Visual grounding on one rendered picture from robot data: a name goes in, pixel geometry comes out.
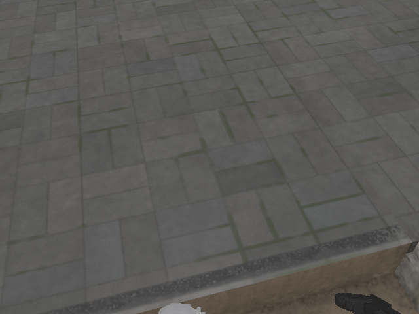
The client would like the right robot hand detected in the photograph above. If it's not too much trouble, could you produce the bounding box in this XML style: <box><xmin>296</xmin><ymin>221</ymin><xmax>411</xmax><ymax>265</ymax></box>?
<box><xmin>335</xmin><ymin>293</ymin><xmax>400</xmax><ymax>314</ymax></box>

